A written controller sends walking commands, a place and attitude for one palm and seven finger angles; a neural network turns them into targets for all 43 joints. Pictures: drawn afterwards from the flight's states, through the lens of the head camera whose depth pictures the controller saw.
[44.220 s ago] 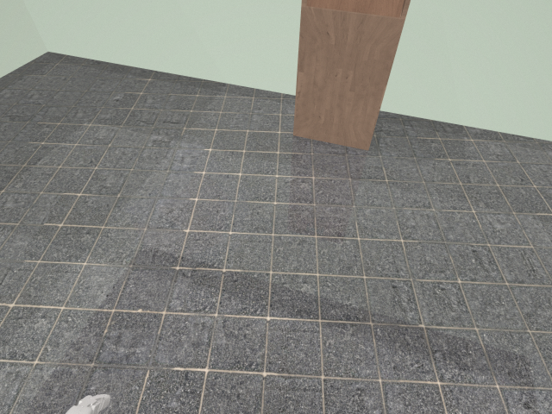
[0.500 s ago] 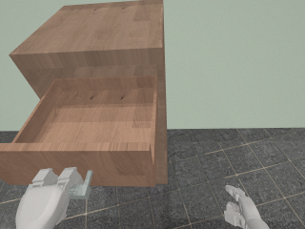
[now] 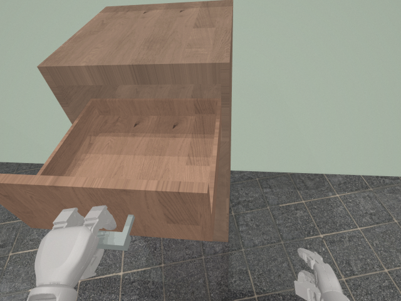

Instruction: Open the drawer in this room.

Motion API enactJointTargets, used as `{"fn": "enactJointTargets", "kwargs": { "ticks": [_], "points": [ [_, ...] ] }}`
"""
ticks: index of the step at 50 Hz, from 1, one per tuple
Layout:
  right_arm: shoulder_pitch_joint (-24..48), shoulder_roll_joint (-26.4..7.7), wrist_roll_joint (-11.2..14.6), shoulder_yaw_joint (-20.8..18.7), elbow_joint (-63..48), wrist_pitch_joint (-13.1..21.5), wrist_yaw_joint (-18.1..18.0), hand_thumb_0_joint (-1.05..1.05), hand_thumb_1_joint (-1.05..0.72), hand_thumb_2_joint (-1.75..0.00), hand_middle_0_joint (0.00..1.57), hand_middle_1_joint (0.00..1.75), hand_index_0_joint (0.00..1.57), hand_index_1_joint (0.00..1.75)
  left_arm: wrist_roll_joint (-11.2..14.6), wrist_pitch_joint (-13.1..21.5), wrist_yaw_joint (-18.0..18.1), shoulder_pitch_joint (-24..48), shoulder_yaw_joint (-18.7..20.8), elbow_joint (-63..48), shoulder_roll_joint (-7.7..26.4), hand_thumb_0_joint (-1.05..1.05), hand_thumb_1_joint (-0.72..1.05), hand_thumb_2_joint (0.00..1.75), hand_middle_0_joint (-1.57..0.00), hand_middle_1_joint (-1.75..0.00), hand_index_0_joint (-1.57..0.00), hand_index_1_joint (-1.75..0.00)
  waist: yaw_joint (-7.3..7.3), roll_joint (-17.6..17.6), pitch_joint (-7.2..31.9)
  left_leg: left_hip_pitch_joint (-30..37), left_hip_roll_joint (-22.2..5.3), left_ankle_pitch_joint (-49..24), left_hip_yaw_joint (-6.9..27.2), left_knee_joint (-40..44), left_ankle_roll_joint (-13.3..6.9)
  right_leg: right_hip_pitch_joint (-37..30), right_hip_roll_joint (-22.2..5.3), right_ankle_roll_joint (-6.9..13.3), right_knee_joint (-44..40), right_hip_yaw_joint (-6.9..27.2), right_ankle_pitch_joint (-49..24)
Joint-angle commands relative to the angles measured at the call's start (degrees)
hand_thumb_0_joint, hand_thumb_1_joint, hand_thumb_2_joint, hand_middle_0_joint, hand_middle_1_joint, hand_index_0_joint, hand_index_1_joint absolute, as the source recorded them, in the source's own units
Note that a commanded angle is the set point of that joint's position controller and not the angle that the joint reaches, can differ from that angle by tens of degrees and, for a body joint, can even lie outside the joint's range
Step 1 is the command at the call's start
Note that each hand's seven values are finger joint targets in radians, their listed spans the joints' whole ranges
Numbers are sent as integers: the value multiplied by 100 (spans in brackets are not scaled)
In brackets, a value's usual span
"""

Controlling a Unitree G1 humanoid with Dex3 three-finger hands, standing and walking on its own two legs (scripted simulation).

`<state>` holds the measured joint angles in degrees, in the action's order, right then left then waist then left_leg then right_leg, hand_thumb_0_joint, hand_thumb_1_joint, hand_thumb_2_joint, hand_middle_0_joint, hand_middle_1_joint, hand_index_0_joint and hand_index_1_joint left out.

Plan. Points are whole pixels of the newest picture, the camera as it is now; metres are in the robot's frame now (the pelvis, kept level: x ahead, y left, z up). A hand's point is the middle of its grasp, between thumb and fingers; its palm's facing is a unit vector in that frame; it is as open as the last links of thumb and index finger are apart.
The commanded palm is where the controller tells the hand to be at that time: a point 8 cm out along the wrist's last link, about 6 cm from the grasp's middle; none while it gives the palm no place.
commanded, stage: open the thumb to release the handle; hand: left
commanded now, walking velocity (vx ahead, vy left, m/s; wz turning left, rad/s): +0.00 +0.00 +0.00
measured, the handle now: (95, 228) +0.22 +0.23 +0.07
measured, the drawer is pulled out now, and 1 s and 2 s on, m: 0.30 0.30 0.30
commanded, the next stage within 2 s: lift the hand off the handle in 0.22 s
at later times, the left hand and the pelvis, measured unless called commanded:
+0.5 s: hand (88, 257) +0.18 +0.23 +0.05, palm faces +0.07 -0.14 -0.99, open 13.3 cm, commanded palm +0.15 +0.22 +0.10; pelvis -0.01 +0.01 +0.00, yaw +0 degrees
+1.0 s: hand (85, 250) +0.18 +0.22 +0.08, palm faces +0.06 -0.15 -0.99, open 13.3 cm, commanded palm +0.16 +0.22 +0.16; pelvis -0.02 +0.02 +0.01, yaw +1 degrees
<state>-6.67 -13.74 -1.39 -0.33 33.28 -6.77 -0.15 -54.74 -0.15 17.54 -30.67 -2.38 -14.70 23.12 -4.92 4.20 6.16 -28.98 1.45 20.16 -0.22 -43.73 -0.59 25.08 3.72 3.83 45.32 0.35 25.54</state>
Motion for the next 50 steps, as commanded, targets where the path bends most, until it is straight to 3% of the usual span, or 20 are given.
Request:
{"fn": "enactJointTargets", "kwargs": {
  "ticks": [1, 5, 6, 9, 12, 15, 16, 19, 25, 28, 29, 31, 34, 37, 39, 40, 44, 45, 49, 50],
  "points": [
    [918, -468, 4, -128, -1032, 339, -63, 0, -90, -90, 20, 30, 20, 30, -49, 42, 115, 349, 548, -1057, 791, 0, -15, 45, -32, -124, -32, -124, 16, -475, 445, 963, 105, -927, 52, 347, -188, 217, -258, -218, -1129, 477, -1731],
    [927, -465, 1, -96, -1025, 344, -47, 0, -90, -90, 20, 30, 20, 30, -64, 75, 93, 423, 687, -1037, 890, 0, -43, 33, -30, -121, -30, -121, -30, -532, 515, 1003, 93, -911, 77, 394, -162, 223, -235, -197, -1143, 467, -1564],
    [921, -454, -1, -114, -1017, 340, -36, 0, -90, -90, 20, 30, 20, 30, -67, 88, 74, 455, 481, -1038, 711, 0, -50, 30, -30, -120, -30, -120, 23, -520, 382, 982, 88, -899, 85, 408, -168, 276, -229, -197, -1141, 420, -1586],
    [937, -471, 14, -104, -1032, 339, -38, 0, -90, -90, 20, 30, 20, 30, -72, 68, 87, 644, 594, -1015, 851, 0, -50, 30, -30, -120, -30, -120, 30, -419, 444, 1008, 69, -793, 101, 440, -155, 299, -202, -174, -1163, 398, -1315],
    [910, -433, -6, -126, -1025, 348, 3, 0, -90, -90, 20, 30, 20, 30, -162, 80, 90, 800, 307, -1176, 619, 0, -50, 30, -30, -120, -30, -120, 38, -242, 483, 1152, 51, -863, 115, 429, -151, 444, -192, -152, -1113, 319, -1218],
    [890, -422, 1, -109, -1057, 354, 25, 0, -90, -90, 20, 30, 20, 30, -163, 14, 104, 663, 300, -1162, 613, 0, -50, 30, -30, -120, -30, -120, 7, -381, 578, 1127, 32, -868, 120, 429, -151, 400, -191, -153, -1058, 263, -1192],
    [858, -391, 2, -129, -1032, 367, 52, 0, -90, -90, 20, 30, 20, 30, -155, 3, 66, 345, 5, -831, 282, 0, -50, 30, -30, -120, -30, -120, 35, -577, 366, 996, 37, -880, 119, 403, -161, 455, -171, -162, -1013, 199, -1286],
    [922, -458, 27, -123, -1077, 330, 52, 0, -90, -90, 20, 30, 20, 30, -167, -22, 73, 592, 206, -989, 558, 0, -50, 30, -30, -120, -30, -120, 37, -519, 467, 938, 20, -788, 140, 423, -145, 418, -154, -142, -998, 297, -1238],
    [862, -397, 33, -94, -1060, 324, 44, 0, -90, -90, 20, 30, 20, 30, -304, -159, 79, 1107, -118, -993, 358, 0, -50, 30, -30, -120, -30, -120, 84, -347, 538, 1032, 7, -637, 152, 431, -152, 568, -169, -134, -974, 177, -857],
    [875, -409, 40, -112, -1004, 325, 4, 0, -90, -90, 20, 30, 20, 30, -313, -169, 57, 1248, -71, -879, 446, 0, -50, 30, -30, -120, -30, -120, 86, -557, 489, 1006, 19, -612, 161, 467, -156, 521, -159, -151, -1025, 200, -884],
    [937, -425, 56, -92, -1034, 326, -3, 0, -90, -90, 20, 30, 20, 30, -278, -207, 53, 1268, -15, -913, 506, 0, -50, 30, -30, -120, -30, -120, 78, -444, 518, 1019, 8, -586, 176, 486, -149, 489, -148, -124, -1027, 234, -869],
    [925, -386, 62, -79, -982, 314, -17, 0, -90, -90, 20, 30, 20, 30, -294, -246, -3, 1552, -264, -783, 310, 0, -50, 30, -30, -120, -30, -120, 157, -597, 345, 999, 2, -450, 177, 519, -159, 591, -174, -160, -1090, 172, -665],
    [1024, -387, 60, -55, -1017, 331, -72, 0, -90, -90, 20, 30, 20, 30, -273, -270, -19, 1917, -59, -1202, 635, 0, -50, 30, -30, -120, -30, -120, 84, -299, 533, 1225, 0, -425, 194, 606, -172, 467, -175, -122, -1203, 235, -514],
    [994, -344, 66, -45, -1008, 371, -90, 0, -90, -90, 20, 30, 20, 30, -197, -239, -108, 2112, -235, -1418, 519, 0, -50, 30, -30, -120, -30, -120, 115, -239, 454, 1375, 15, -504, 195, 659, -189, 433, -212, -139, -1300, 205, -520],
    [1118, -368, 72, -17, -1040, 392, -130, 0, -90, -90, 20, 30, 20, 30, -134, -210, -130, 2127, 78, -1628, 844, 0, -50, 30, -30, -120, -30, -120, 47, -171, 553, 1482, 9, -569, 215, 711, -184, 292, -191, -108, -1386, 296, -576],
    [1037, -326, 62, 9, -1044, 424, -124, 0, -90, -90, 20, 30, 20, 30, -119, -183, -152, 2134, -59, -1719, 708, 0, -50, 30, -30, -120, -30, -120, 63, -225, 603, 1509, 19, -598, 191, 700, -196, 286, -239, -138, -1373, 218, -553],
    [1117, -358, 79, -1, -1012, 467, -136, 0, -90, -90, 20, 30, 20, 30, -17, -79, -176, 2189, 183, -1917, 877, 0, -50, 30, -30, -120, -30, -120, 47, -24, 447, 1649, 6, -674, 209, 825, -155, 218, -196, -94, -1545, 307, -597],
    [1059, -318, 60, 5, -1029, 485, -112, 0, -90, -90, 20, 30, 20, 30, -39, -87, -193, 2063, 77, -1942, 743, 0, -50, 30, -30, -120, -30, -120, 33, -143, 455, 1676, -2, -698, 187, 820, -160, 235, -219, -124, -1532, 236, -556],
    [1180, -390, 107, -6, -1065, 464, -86, 0, -90, -90, 20, 30, 20, 30, 50, -164, -228, 1877, 355, -2222, 1003, 0, -50, 30, -30, -120, -30, -120, -39, -59, 577, 1792, -22, -992, 197, 949, -134, -83, -185, -95, -1608, 273, -938],
    [1109, -347, 95, 19, -1038, 455, -61, 0, -90, -90, 20, 30, 20, 30, 32, -200, -265, 1929, 166, -2235, 822, 0, -50, 30, -30, -120, -30, -120, -15, -166, 575, 1800, -30, -1004, 180, 965, -147, -68, -227, -132, -1580, 159, -895]
  ]
}}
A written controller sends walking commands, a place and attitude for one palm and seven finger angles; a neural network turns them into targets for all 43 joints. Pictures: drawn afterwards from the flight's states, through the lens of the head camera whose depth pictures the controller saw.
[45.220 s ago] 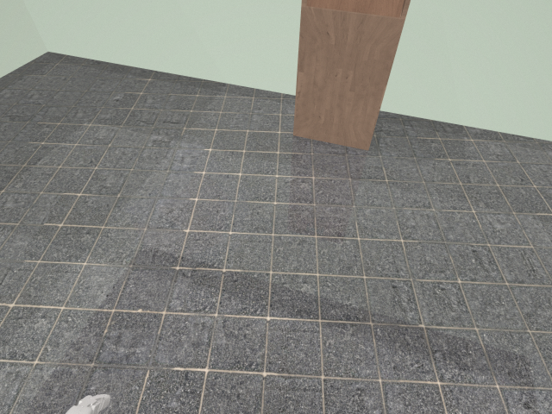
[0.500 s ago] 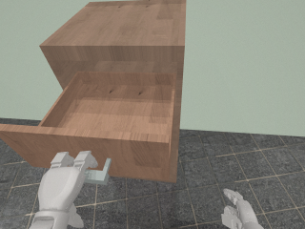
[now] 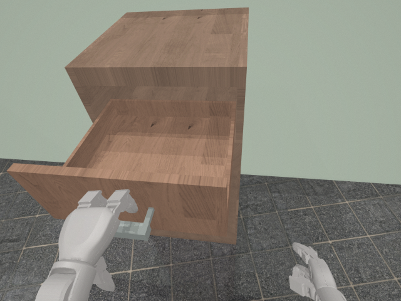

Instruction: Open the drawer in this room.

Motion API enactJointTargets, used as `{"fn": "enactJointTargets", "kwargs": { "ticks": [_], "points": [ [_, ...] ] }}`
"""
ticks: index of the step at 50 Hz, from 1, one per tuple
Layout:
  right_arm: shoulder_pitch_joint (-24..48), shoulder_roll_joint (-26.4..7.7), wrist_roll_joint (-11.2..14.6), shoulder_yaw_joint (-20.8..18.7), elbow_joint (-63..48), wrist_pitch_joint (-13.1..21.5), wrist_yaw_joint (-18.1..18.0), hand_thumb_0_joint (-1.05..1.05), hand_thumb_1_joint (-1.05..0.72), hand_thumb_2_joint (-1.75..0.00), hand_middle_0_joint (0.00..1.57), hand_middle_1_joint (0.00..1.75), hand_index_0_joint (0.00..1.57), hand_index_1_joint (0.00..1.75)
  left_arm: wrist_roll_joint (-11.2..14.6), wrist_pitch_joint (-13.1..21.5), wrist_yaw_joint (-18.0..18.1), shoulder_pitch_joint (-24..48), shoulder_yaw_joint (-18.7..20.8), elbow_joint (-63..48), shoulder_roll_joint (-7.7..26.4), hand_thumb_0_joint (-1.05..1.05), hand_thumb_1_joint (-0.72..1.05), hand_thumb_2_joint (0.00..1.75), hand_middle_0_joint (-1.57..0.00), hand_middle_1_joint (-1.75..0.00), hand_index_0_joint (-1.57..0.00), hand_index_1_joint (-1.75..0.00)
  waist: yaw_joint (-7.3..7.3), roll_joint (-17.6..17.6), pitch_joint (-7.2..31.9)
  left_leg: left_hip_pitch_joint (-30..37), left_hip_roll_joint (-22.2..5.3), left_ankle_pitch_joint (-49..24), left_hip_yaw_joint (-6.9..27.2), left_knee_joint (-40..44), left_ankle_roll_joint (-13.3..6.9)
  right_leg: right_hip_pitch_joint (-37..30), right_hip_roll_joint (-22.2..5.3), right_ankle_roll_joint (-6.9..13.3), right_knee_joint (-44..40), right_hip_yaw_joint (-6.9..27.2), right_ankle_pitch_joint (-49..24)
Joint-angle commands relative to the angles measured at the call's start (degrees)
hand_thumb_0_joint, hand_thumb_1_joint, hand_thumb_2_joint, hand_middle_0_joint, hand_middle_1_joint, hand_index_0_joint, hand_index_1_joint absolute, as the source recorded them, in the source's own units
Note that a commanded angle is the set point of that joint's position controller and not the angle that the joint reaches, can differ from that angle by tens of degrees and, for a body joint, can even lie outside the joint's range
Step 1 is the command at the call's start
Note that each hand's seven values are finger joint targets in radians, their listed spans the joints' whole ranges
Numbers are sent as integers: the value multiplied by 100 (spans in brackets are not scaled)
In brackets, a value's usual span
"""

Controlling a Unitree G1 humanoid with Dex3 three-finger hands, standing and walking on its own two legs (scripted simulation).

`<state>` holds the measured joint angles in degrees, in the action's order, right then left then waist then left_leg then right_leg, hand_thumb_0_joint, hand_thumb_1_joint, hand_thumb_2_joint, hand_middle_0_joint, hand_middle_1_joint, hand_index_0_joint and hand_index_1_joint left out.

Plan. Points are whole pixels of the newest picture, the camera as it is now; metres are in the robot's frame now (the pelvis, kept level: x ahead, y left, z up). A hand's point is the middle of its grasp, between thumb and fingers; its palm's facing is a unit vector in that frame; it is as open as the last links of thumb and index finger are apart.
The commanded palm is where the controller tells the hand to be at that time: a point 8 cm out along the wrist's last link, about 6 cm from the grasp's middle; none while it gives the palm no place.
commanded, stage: lift the hand off the handle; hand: left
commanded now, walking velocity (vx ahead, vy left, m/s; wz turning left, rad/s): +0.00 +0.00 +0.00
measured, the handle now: (118, 218) +0.24 +0.21 +0.06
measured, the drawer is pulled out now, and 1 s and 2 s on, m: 0.30 0.30 0.30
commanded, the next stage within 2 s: draw the hand back to the body in 0.92 s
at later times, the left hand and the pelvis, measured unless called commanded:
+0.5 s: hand (101, 220) +0.20 +0.20 +0.13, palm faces +0.08 -0.15 -0.99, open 13.1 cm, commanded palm +0.18 +0.20 +0.22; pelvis +0.00 +0.00 +0.01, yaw +0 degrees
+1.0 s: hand (87, 186) +0.22 +0.20 +0.20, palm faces +0.14 -0.14 -0.98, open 13.8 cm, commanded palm +0.18 +0.20 +0.26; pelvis +0.00 +0.00 +0.02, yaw +0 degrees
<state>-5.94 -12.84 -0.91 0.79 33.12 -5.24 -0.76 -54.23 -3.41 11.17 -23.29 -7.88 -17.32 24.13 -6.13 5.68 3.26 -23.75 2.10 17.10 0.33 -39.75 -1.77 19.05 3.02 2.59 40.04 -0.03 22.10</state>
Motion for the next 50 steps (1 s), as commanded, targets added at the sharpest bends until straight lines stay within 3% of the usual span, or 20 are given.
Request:
{"fn": "enactJointTargets", "kwargs": {
  "ticks": [1, 10, 12, 17, 20, 23, 24, 25, 29, 30, 33, 34, 38, 39, 41, 44, 45, 46, 49, 50],
  "points": [
    [1099, -446, 61, -125, -969, 275, -9, 0, -90, -90, 20, 30, 20, 30, -6, 101, 328, 1310, 770, -1931, 782, 0, -50, 30, -30, -120, -30, -120, 132, -298, 678, 1300, -104, -671, 118, 623, -16, 567, -140, -5, -1153, 257, -537],
    [1140, -432, 106, -57, -1016, 344, -45, 0, -90, -90, 20, 30, 20, 30, 105, 49, 52, 1667, 826, -2551, 986, 0, -50, 30, -30, -120, -30, -120, 44, -85, 966, 1746, -148, -922, 114, 856, -21, 182, -165, -2, -1320, 169, -643],
    [1163, -454, 99, -83, -976, 336, -47, 0, -90, -90, 20, 30, 20, 30, 168, 73, 2, 1750, 831, -2572, 1000, 0, -50, 30, -30, -120, -30, -120, 78, -189, 719, 1722, -147, -943, 138, 926, -1, 198, -142, -8, -1411, 165, -667],
    [1295, -457, 124, -50, -959, 296, -30, 0, -90, -90, 20, 30, 20, 30, 158, -72, -176, 2199, 743, -2706, 1018, 0, -50, 30, -30, -120, -30, -120, 91, -121, 741, 1850, -154, -897, 134, 1082, 8, 46, -151, -13, -1529, 183, -632],
    [1284, -432, 152, -4, -1011, 376, -34, 0, -90, -90, 20, 30, 20, 30, 252, -59, -242, 2078, 924, -2956, 1179, 0, -50, 30, -30, -120, -30, -120, 17, -81, 993, 1943, -177, -1082, 146, 1112, 5, -158, -172, -6, -1494, 144, -758],
    [1335, -471, 143, -35, -972, 334, -25, 0, -90, -90, 20, 30, 20, 30, 245, -102, -290, 2117, 1036, -3019, 1297, 0, -50, 30, -30, -120, -30, -120, 22, -119, 841, 1994, -188, -1242, 130, 1124, 37, -163, -165, -4, -1623, 231, -884],
    [1534, -484, 219, 16, -1008, 359, 10, 0, -90, -90, 20, 30, 20, 30, 370, -154, -326, 2191, 1122, -3094, 1337, 0, -50, 30, -30, -120, -30, -120, 57, 68, 780, 1965, -191, -1177, 192, 1183, 31, -248, -146, 16, -1584, 198, -963],
    [1360, -437, 166, 10, -982, 335, 35, 0, -90, -90, 20, 30, 20, 30, 292, -199, -382, 2122, 975, -3054, 1211, 0, -50, 30, -30, -120, -30, -120, 15, -105, 903, 1945, -197, -1267, 134, 1171, 41, -286, -175, -4, -1560, 131, -914],
    [1680, -497, 277, 38, -961, 309, 52, 0, -90, -90, 20, 30, 20, 30, 567, -352, -593, 2460, 1345, -2876, 1591, 0, -50, 30, -30, -120, -30, -120, 47, -110, 611, 1928, -175, -1132, 161, 1311, 17, -427, -161, -32, -1737, 219, -970],
    [1511, -459, 213, 61, -963, 284, 50, 0, -90, -90, 20, 30, 20, 30, 524, -387, -674, 2365, 1253, -2741, 1529, 0, -50, 30, -30, -120, -30, -120, -30, -293, 690, 1878, -163, -1152, 121, 1350, 18, -490, -189, -58, -1758, 163, -861],
    [1595, -507, 235, 42, -927, 228, 44, 0, -90, -90, 20, 30, 20, 30, 532, -421, -781, 2634, 1419, -2791, 1756, 0, -50, 30, -30, -120, -30, -120, -20, -233, 660, 1962, -163, -1273, 107, 1414, 40, -578, -199, -65, -1861, 241, -953],
    [1810, -517, 309, 73, -973, 290, 65, 0, -90, -90, 20, 30, 20, 30, 721, -413, -816, 2787, 1570, -2922, 1847, 0, -50, 30, -30, -120, -30, -120, -4, 30, 693, 1966, -150, -1212, 148, 1432, 16, -686, -185, -47, -1838, 243, -1060],
    [1714, -548, 328, 71, -895, 103, 162, 0, -90, -90, 20, 30, 20, 30, 759, -843, -1188, 2325, 1329, -2170, 1608, 0, -50, 30, -30, -120, -30, -120, -51, -321, 385, 1697, -118, -1284, 43, 1562, 42, -776, -247, -124, -1897, 222, -1186],
    [1913, -588, 425, 84, -926, 114, 195, 0, -90, -90, 20, 30, 20, 30, 925, -962, -1300, 2366, 1646, -2108, 1827, 0, -50, 30, -30, -120, -30, -120, -29, -164, 352, 1600, -139, -1247, 66, 1600, 44, -892, -207, -94, -1826, 245, -1337],
    [1810, -571, 400, 93, -1029, 4, 237, 0, -90, -90, 20, 30, 20, 30, 976, -1067, -1520, 2036, 1496, -2271, 1692, 0, -50, 30, -30, -120, -30, -120, -88, -472, 550, 1597, -114, -1465, -9, 1591, 31, -1091, -273, -172, -1763, 162, -1581],
    [1903, -653, 476, 126, -1155, -94, 284, 0, -90, -90, 20, 30, 20, 30, 1186, -1184, -1730, 1506, 1683, -2242, 1731, 0, -50, 30, -30, -120, -30, -120, -24, -469, 263, 1416, -173, -1278, -44, 1571, 39, -989, -232, -180, -1774, 196, -1511],
    [1789, -634, 413, 157, -1180, -116, 290, 0, -90, -90, 20, 30, 20, 30, 1095, -1166, -1797, 1522, 1446, -2338, 1596, 0, -50, 30, -30, -120, -30, -120, -56, -542, 409, 1423, -130, -1266, -73, 1575, 15, -1032, -262, -217, -1754, 122, -1441],
    [1773, -647, 426, 133, -1174, -131, 273, 0, -90, -90, 20, 30, 20, 30, 1061, -1131, -1782, 1601, 1608, -2398, 1805, 0, -50, 30, -30, -120, -30, -120, -7, -638, 262, 1405, -157, -1168, -68, 1573, 20, -895, -265, -232, -1817, 174, -1243],
    [1864, -684, 412, 143, -1283, -17, 183, 0, -90, -90, 20, 30, 20, 30, 1004, -895, -1640, 2189, 1848, -2922, 2151, 0, -50, 30, -30, -120, -30, -120, 7, -240, 471, 1536, -165, -964, -22, 1454, -4, -799, -248, -170, -1840, 311, -889],
    [1675, -653, 340, 144, -1287, 27, 167, 0, -90, -90, 20, 30, 20, 30, 870, -773, -1585, 2220, 1819, -2948, 2145, 0, -50, 30, -30, -120, -30, -120, -70, -113, 717, 1632, -141, -1055, -21, 1376, -4, -817, -281, -157, -1803, 282, -854]
  ]
}}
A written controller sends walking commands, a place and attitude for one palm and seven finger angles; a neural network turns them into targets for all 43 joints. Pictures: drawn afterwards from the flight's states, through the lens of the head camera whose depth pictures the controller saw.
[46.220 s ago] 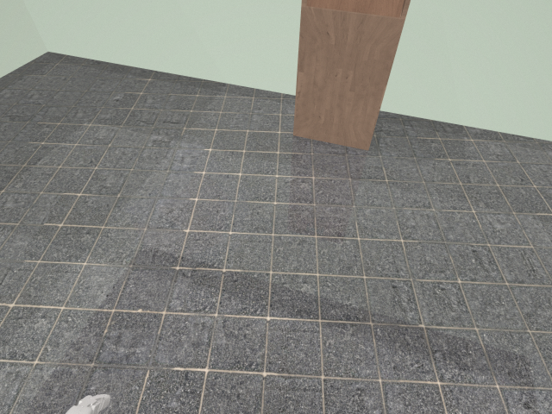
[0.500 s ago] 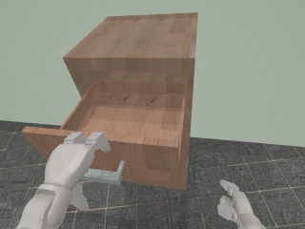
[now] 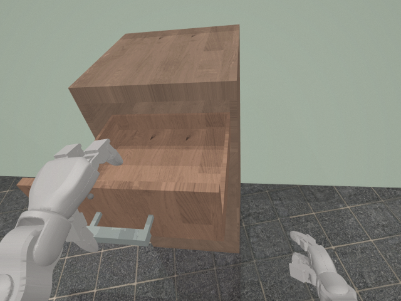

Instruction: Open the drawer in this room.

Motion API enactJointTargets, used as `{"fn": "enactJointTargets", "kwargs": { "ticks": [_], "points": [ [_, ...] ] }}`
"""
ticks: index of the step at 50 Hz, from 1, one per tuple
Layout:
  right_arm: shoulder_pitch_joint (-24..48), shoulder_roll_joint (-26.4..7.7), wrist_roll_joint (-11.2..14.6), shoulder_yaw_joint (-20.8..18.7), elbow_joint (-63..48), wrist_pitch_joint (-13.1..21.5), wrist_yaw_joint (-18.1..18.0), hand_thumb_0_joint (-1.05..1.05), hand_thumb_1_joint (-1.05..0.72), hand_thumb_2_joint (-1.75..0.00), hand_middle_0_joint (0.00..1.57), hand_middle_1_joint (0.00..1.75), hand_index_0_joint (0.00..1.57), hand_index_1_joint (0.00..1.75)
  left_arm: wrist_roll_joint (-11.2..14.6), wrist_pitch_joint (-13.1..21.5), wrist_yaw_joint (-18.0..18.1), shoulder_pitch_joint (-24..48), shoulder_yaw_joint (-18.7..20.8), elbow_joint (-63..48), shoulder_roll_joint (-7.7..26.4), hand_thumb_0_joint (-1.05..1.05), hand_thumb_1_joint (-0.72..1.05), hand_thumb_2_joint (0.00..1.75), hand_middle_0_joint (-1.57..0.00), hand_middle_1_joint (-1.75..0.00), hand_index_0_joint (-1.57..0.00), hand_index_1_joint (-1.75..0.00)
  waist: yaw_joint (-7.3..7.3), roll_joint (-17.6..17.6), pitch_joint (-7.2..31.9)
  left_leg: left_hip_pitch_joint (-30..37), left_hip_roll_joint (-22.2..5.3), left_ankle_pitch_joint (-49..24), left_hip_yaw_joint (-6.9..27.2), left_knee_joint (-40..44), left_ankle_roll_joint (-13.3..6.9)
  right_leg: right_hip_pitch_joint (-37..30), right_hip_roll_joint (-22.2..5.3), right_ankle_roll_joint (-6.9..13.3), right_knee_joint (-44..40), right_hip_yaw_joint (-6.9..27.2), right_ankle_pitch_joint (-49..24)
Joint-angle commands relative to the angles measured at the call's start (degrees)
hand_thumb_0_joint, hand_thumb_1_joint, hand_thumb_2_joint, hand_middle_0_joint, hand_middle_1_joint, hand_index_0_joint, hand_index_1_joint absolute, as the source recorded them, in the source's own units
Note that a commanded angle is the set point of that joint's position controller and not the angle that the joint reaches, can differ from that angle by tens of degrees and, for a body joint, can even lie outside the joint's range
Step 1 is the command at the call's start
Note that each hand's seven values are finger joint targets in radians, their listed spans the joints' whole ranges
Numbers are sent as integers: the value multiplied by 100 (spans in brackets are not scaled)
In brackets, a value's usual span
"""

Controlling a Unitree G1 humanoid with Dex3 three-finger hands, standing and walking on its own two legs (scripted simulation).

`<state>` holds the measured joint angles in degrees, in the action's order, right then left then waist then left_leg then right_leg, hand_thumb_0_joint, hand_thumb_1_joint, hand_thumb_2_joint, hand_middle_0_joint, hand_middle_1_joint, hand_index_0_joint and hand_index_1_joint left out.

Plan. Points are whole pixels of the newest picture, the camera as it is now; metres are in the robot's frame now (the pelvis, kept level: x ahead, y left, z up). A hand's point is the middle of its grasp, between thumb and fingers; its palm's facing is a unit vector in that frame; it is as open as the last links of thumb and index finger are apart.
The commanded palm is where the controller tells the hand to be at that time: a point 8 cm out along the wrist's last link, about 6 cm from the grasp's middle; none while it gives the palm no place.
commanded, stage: draw the hand back to the body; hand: left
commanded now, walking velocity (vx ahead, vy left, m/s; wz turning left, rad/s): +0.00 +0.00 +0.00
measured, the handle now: (120, 226) +0.24 +0.21 +0.04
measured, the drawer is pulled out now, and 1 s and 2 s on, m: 0.30 0.30 0.30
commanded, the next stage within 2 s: step back with the hand held close in 1.62 s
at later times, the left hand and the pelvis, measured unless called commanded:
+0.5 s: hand (73, 204) +0.21 +0.23 +0.18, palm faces +0.14 -0.08 -0.99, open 13.8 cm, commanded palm +0.17 +0.24 +0.24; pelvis +0.01 +0.00 +0.00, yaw +1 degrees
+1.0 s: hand (68, 177) +0.22 +0.22 +0.22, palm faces +0.38 -0.86 -0.34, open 12.3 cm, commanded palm +0.16 +0.27 +0.23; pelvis +0.03 +0.01 +0.00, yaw +1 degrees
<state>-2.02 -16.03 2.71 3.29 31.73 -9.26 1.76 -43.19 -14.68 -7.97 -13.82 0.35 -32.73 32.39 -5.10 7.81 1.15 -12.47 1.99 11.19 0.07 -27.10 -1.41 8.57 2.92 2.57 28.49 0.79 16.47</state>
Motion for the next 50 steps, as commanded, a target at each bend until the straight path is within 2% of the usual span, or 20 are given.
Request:
{"fn": "enactJointTargets", "kwargs": {
  "ticks": [1, 4, 7, 9, 15, 19, 21, 24, 26, 29, 31, 32, 33, 34, 35, 36, 39, 40, 45, 50],
  "points": [
    [1207, -306, -33, -140, -1116, 465, -105, 0, -90, -90, 20, 30, 20, 30, -194, 453, 396, 1047, 929, -1359, 1168, 0, -50, 30, -30, -120, -30, -120, -136, -430, 853, 577, -125, -549, 26, 86, -40, 315, -270, -152, -674, 193, -374],
    [1225, -362, 16, -165, -1018, 558, -125, 0, -90, -90, 20, 30, 20, 30, 38, 604, 580, 832, 1653, -1188, 1634, 0, -50, 30, -30, -120, -30, -120, -171, -445, 688, 466, -116, -479, 99, 38, -15, 325, -243, -110, -700, 305, -463],
    [1013, -357, -26, -206, -931, 547, -120, 0, -90, -90, 20, 30, 20, 30, 67, 607, 579, 588, 1446, -680, 1356, 0, -50, 30, -30, -120, -30, -120, -152, -599, 442, 380, -74, -486, 48, 32, -31, 471, -269, -172, -727, 177, -516],
    [1181, -397, 54, -210, -938, 618, -129, 0, -90, -90, 20, 30, 20, 30, 227, 579, 551, 766, 1646, -769, 1543, 0, -50, 30, -30, -120, -30, -120, -90, -414, 476, 392, -81, -375, 65, 2, -15, 467, -268, -152, -729, 298, -505],
    [977, -372, -31, -169, -1065, 714, -180, 0, -90, -90, 20, 30, 20, 30, 195, 731, 321, 441, 1208, -1105, 1303, 0, -50, 30, -30, -120, -30, -120, -85, -512, 763, 447, -67, -548, 74, -48, -61, 441, -306, -214, -623, 68, -697],
    [1031, -447, -4, -175, -1135, 746, -200, 0, -90, -90, 20, 30, 20, 30, 259, 871, 527, 117, 1888, -1485, 1784, 0, -50, 30, -30, -120, -30, -120, -132, -387, 857, 469, -129, -654, 92, -134, -26, 370, -291, -165, -580, 161, -948],
    [824, -369, -40, -183, -1063, 681, -167, 0, -90, -90, 20, 30, 20, 30, 206, 895, 576, -140, 1821, -1150, 1573, 0, -50, 30, -30, -120, -30, -120, -130, -611, 665, 381, -119, -700, 75, -105, -18, 489, -309, -197, -568, 6, -870],
    [980, -402, 30, -213, -1067, 679, -137, 0, -90, -90, 20, 30, 20, 30, 395, 885, 650, 39, 2052, -1198, 1697, 0, -50, 30, -30, -120, -30, -120, -115, -318, 623, 391, -141, -640, 102, -110, -4, 533, -233, -148, -550, 45, -831],
    [753, -383, 4, -236, -1075, 639, -129, 0, -90, -90, 20, 30, 20, 30, 370, 846, 611, -276, 1906, -944, 1533, 0, -50, 30, -30, -120, -30, -120, -111, -661, 664, 348, -139, -701, 82, -105, -16, 532, -273, -210, -511, -84, -847],
    [1005, -462, 64, -216, -1185, 656, -119, 0, -90, -90, 20, 30, 20, 30, 520, 804, 542, -360, 1961, -1281, 1613, 0, -50, 30, -30, -120, -30, -120, -84, -401, 749, 359, -150, -755, 102, -153, -18, 446, -256, -185, -458, 18, -1153],
    [763, -448, 21, -226, -1188, 612, -134, 0, -90, -90, 20, 30, 20, 30, 413, 816, 475, -573, 1825, -1233, 1560, 0, -50, 30, -30, -120, -30, -120, -59, -711, 773, 305, -159, -753, 95, -133, -26, 500, -294, -243, -448, -118, -1009],
    [298, 76, 43, -244, -1385, 1070, -287, 0, -90, -90, 20, 30, 20, 30, 4326, 1538, 827, 219, 1634, -1788, -818, 0, -47, 32, -30, -118, -30, -118, 479, -969, 397, 1008, -288, -223, 81, -105, -143, 658, -177, -95, -635, -247, -802],
    [140, -92, -35, -232, -1131, 1331, -404, 0, -90, -90, 20, 30, 20, 30, 4348, 1812, 1101, -482, 2026, -1314, -104, 0, -43, 33, -29, -115, -29, -115, 353, -1053, 290, 1008, -428, 49, 197, -2, -91, 763, -208, -91, -616, -160, -449],
    [245, -174, -49, -227, -1049, 1485, -475, 0, -90, -90, 20, 30, 20, 30, 4724, 1970, 1231, -767, 2364, -1554, 0, 0, -40, 34, -29, -113, -29, -113, 253, -1134, 248, 882, -409, 143, 246, 72, -53, 704, -212, -91, -706, -139, -371],
    [129, -129, -91, -201, -1000, 1593, -517, 0, -90, -90, 20, 30, 20, 30, 4749, 2171, 1298, -587, 2176, -1735, -226, 0, -36, 36, -29, -111, -29, -111, 275, -1136, 473, 888, -366, -30, 217, 109, -62, 527, -262, -108, -666, -232, -494],
    [105, -142, -87, -234, -981, 1722, -551, 0, -90, -90, 20, 30, 20, 30, 4802, 2303, 1380, -462, 2306, -1969, -77, 0, -32, 37, -29, -109, -29, -109, 249, -985, 639, 963, -406, -169, 206, 111, -50, 461, -320, -129, -613, -180, -598],
    [45, -145, -143, -221, -792, 1916, -595, 0, -90, -90, 20, 30, 20, 30, 4805, 2508, 1552, -426, 2524, -1915, 75, 0, -22, 42, -28, -102, -28, -102, 169, -48, 327, 777, -377, -203, 218, 190, 18, 419, -324, -39, -646, -112, -589],
    [-29, -75, -171, -185, -718, 1921, -583, 0, -90, -90, 20, 30, 20, 30, 4791, 2548, 1545, -526, 2270, -1668, -276, 0, -18, 43, -28, -100, -28, -100, 197, 18, 173, 649, -349, -185, 241, 249, 31, 435, -328, -27, -648, -204, -556],
    [-37, -150, -156, -258, -653, 1913, -501, 0, -90, -90, 20, 30, 20, 30, 4866, 2609, 1468, -780, 2214, -1426, -425, 0, -1, 51, -26, -88, -26, -88, 192, -159, 42, 570, -401, -447, 269, 275, 29, 350, -299, -25, -654, -234, -780],
    [-62, -185, -150, -326, -638, 1904, -452, 0, -90, -90, 20, 30, 20, 30, 4898, 2638, 1448, -1184, 2425, -1629, -266, 0, 17, 58, -25, -77, -25, -77, 165, -296, 464, 705, -417, -1117, 228, 160, 41, 133, -319, -40, -543, -256, -1397]
  ]
}}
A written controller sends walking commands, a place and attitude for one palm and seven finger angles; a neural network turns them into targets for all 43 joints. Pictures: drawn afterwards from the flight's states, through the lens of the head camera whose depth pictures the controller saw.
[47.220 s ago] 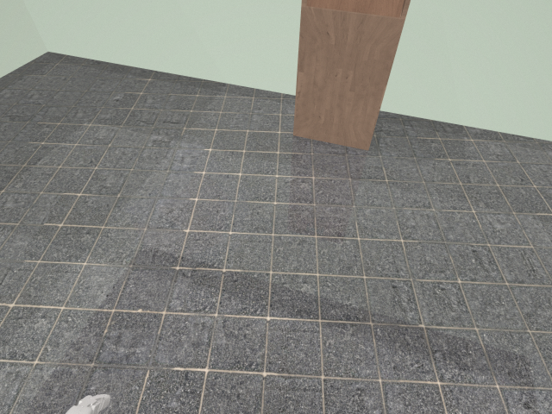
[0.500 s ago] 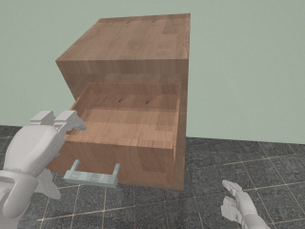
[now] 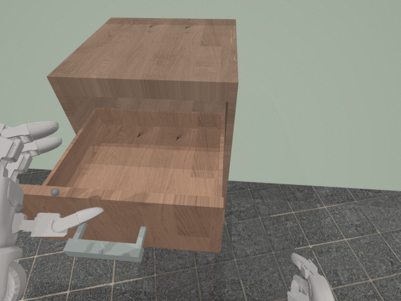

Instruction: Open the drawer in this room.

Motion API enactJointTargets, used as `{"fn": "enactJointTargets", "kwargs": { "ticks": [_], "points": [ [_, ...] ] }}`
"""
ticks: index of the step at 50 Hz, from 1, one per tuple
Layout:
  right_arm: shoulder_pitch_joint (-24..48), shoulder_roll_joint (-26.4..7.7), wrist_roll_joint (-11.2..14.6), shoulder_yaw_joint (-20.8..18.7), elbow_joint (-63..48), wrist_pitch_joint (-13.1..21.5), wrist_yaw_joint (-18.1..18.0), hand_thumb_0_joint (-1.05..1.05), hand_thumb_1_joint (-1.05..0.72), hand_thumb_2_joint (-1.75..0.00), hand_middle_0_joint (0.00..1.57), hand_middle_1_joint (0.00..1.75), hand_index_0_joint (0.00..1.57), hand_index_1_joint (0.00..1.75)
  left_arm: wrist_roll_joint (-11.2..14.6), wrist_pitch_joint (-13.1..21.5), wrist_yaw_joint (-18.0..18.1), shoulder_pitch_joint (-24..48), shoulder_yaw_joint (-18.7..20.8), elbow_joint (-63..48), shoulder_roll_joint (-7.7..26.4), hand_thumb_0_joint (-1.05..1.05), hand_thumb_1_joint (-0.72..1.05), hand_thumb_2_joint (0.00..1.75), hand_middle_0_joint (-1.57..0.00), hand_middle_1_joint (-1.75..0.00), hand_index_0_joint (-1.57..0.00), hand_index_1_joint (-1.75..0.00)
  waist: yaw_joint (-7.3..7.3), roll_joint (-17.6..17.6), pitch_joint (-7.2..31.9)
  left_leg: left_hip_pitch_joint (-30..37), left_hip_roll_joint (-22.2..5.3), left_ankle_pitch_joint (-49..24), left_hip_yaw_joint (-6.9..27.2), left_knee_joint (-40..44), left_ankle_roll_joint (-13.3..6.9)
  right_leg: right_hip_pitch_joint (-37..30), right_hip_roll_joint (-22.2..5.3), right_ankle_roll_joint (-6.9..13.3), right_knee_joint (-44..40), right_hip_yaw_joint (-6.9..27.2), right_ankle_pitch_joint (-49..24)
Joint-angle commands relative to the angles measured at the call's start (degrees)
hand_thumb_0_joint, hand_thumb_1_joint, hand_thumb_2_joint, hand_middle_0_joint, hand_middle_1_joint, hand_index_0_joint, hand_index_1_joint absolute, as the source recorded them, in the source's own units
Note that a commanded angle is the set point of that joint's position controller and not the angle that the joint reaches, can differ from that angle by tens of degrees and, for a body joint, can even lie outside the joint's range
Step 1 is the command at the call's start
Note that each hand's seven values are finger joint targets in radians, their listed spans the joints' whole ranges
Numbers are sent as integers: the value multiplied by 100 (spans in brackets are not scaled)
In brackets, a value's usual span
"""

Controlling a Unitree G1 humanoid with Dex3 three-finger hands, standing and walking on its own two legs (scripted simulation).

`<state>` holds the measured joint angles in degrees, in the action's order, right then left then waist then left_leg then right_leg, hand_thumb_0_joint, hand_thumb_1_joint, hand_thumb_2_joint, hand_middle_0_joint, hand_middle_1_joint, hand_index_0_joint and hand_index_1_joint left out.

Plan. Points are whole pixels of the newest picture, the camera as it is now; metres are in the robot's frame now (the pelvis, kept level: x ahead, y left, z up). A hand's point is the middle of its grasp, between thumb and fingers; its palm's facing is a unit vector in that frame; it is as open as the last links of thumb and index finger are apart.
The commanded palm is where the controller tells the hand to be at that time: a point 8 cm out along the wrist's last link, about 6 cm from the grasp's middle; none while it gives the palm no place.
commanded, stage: draw the hand back to the body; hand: left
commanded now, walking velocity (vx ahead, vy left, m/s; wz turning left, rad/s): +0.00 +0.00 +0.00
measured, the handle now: (108, 239) +0.21 +0.20 +0.04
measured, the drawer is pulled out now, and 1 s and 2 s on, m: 0.30 0.30 0.30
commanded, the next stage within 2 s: step back with the hand held close in 0.62 s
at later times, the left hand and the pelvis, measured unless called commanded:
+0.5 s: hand (50, 198) +0.19 +0.22 +0.22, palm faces +0.44 -0.81 -0.39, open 8.1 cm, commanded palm +0.13 +0.27 +0.23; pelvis +0.01 -0.02 +0.00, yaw +1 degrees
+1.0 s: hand (55, 203) +0.19 +0.21 +0.20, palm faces +0.35 -0.78 -0.52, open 7.4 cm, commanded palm +0.11 +0.26 +0.23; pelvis -0.02 -0.01 +0.00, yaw +0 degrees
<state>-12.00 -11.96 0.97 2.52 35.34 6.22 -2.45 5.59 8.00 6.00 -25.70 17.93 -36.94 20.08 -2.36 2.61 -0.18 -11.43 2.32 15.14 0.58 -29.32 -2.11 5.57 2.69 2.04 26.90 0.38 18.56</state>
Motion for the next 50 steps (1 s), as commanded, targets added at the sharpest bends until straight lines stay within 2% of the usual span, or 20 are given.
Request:
{"fn": "enactJointTargets", "kwargs": {
  "ticks": [1, 3, 9, 13, 14, 16, 19, 21, 24, 27, 29, 36, 37, 38, 39, 41, 44, 45, 48, 50],
  "points": [
    [954, -584, 58, -265, -1035, 344, -29, 0, -90, -90, 20, 30, 20, 30, 42, 356, 48, -1, 727, -1249, 1017, 0, 20, 60, -25, -75, -25, -75, -109, 68, 669, 628, -465, -1533, 168, 362, 116, 407, -302, -3, -375, -194, -1647],
    [962, -595, 81, -300, -1045, 299, -52, 0, -90, -90, 20, 30, 20, 30, 50, 356, 50, 1, 806, -1231, 1062, 0, 27, 63, -25, -70, -25, -70, -87, -73, 689, 658, -466, -1507, 133, 337, 105, 460, -305, -25, -397, -184, -1659],
    [932, -609, 109, -335, -978, 248, -107, 0, -90, -90, 20, 30, 20, 30, 70, 346, 80, 53, 962, -1069, 1143, 0, 48, 72, -23, -57, -23, -57, -57, 163, 583, 709, -433, -1454, 112, 297, 112, 549, -313, -32, -467, -172, -1664],
    [948, -615, 124, -358, -994, 181, -140, 0, -90, -90, 20, 30, 20, 30, 98, 300, 81, -15, 1034, -840, 1158, 0, 62, 78, -22, -48, -22, -48, -62, -190, 591, 702, -412, -1446, 69, 268, 67, 551, -333, -78, -477, -144, -1832],
    [942, -626, 111, -359, -969, 182, -142, 0, -90, -90, 20, 30, 20, 30, 95, 307, 81, 62, 1071, -888, 1196, 0, 65, 80, -22, -46, -22, -46, -65, 22, 604, 696, -395, -1484, 62, 255, 80, 502, -343, -56, -486, -137, -1886],
    [956, -604, 117, -352, -974, 159, -152, 0, -90, -90, 20, 30, 20, 30, 111, 273, 94, 25, 1128, -732, 1224, 0, 73, 82, -21, -41, -21, -41, -75, -150, 540, 666, -385, -1418, 75, 272, 66, 529, -340, -80, -495, -155, -1861],
    [973, -622, 113, -340, -982, 164, -149, 0, -90, -90, 20, 30, 20, 30, 104, 278, 83, 214, 981, -913, 1168, 0, 83, 87, -21, -34, -21, -34, -46, 148, 500, 698, -360, -1331, 71, 253, 65, 565, -348, -64, -546, -119, -1791],
    [974, -608, 112, -340, -989, 174, -145, 0, -90, -90, 20, 30, 20, 30, 93, 268, 85, 114, 940, -869, 1121, 0, 90, 90, -20, -30, -20, -30, -54, 64, 508, 748, -370, -1420, 58, 227, 51, 593, -353, -81, -528, -116, -1913],
    [983, -612, 98, -333, -980, 173, -149, 0, -90, -90, 20, 30, 20, 30, 96, 259, 102, 191, 1052, -939, 1258, 0, 90, 90, -20, -30, -20, -30, -76, 181, 559, 710, -346, -1455, 57, 220, 53, 495, -369, -64, -524, -106, -2023],
    [1006, -595, 112, -332, -1003, 130, -147, 0, -90, -90, 20, 30, 20, 30, 119, 242, 84, 116, 1020, -780, 1175, 0, 90, 90, -20, -30, -20, -30, -65, -103, 469, 692, -348, -1354, 45, 219, 38, 560, -366, -101, -550, -98, -1989],
    [1006, -606, 104, -335, -988, 117, -150, 0, -90, -90, 20, 30, 20, 30, 122, 247, 82, 176, 1045, -822, 1200, 0, 90, 90, -20, -30, -20, -30, -71, 93, 483, 681, -333, -1353, 35, 212, 44, 509, -378, -83, -569, -80, -2024],
    [1036, -591, 115, -343, -1007, 97, -144, 0, -90, -90, 20, 30, 20, 30, 125, 290, 79, 121, 1026, -741, 1189, 0, 90, 90, -20, -30, -20, -30, -75, 19, 419, 673, -330, -1189, 25, 212, 27, 579, -395, -115, -618, -55, -1887],
    [701, -734, 131, -388, -1163, 27, -89, 0, -90, -90, 20, 30, 20, 30, 6, 564, 139, 1207, 2123, -1345, 2349, 0, 90, 90, -20, -30, -20, -30, 92, -71, 108, 371, -411, -1011, 212, -77, -118, 1018, -769, -118, -965, 775, -2510],
    [693, -654, 100, -394, -969, -12, -75, 0, -90, -90, 20, 30, 20, 30, -20, 648, 79, 855, 1814, -701, 1900, 0, 90, 90, -20, -30, -20, -30, 180, -516, 151, 332, -356, -981, 240, -316, -92, 910, -942, -86, -958, 814, -2999],
    [702, -694, 103, -422, -1015, -37, -48, 0, -90, -90, 20, 30, 20, 30, -48, 712, 37, 823, 1783, -648, 1869, 0, 90, 90, -20, -30, -20, -30, 183, -493, 220, 316, -331, -1021, 219, -406, -81, 896, -1047, -76, -892, 899, -3464],
    [681, -730, 136, -450, -1054, -101, -17, 0, -90, -90, 20, 30, 20, 30, -67, 687, -48, 41, 1355, -172, 1318, 0, 90, 90, -20, -30, -20, -30, 227, -486, 482, 307, -392, -1442, 163, -412, -84, 670, -1062, -225, -591, 666, -3851],
    [746, -783, 163, -525, -1186, -215, 19, 0, -90, -90, 20, 30, 20, 30, -74, 643, -36, -349, 1336, -429, 1311, 0, 90, 90, -20, -30, -20, -30, 208, -152, 800, 424, -574, -2095, 214, -239, -113, 676, -922, -336, -351, 460, -3405],
    [731, -751, 163, -530, -1201, -268, 21, 0, -90, -90, 20, 30, 20, 30, -78, 621, -11, -492, 1391, -441, 1346, 0, 90, 90, -20, -30, -20, -30, 222, -314, 842, 355, -625, -2159, 256, -229, -108, 664, -876, -319, -323, 428, -3191],
    [758, -701, 182, -566, -1322, -344, -3, 0, -90, -90, 20, 30, 20, 30, -86, 648, 63, -638, 1637, -911, 1610, 0, 90, 90, -20, -30, -20, -30, 249, -584, 945, 95, -619, -1941, 271, -347, -52, 667, -992, -181, -286, 546, -2971],
    [727, -697, 168, -553, -1330, -339, -38, 0, -90, -90, 20, 30, 20, 30, -66, 731, 133, -786, 1736, -1248, 1708, 0, 90, 90, -20, -30, -20, -30, 267, -312, 1003, 40, -652, -1945, 374, -241, -55, 717, -982, -70, -193, 500, -2610]
  ]
}}
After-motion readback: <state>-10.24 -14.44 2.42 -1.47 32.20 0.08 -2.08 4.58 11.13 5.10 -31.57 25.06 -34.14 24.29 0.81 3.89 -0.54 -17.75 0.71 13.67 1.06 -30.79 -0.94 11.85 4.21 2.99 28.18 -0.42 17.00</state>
